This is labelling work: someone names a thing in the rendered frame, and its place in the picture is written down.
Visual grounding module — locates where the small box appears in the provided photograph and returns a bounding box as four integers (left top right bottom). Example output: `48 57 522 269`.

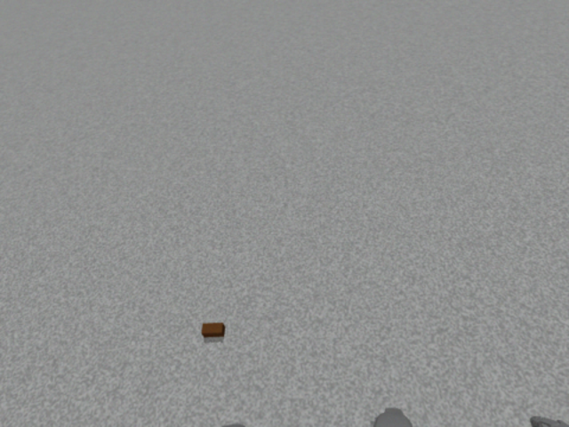
201 323 225 337

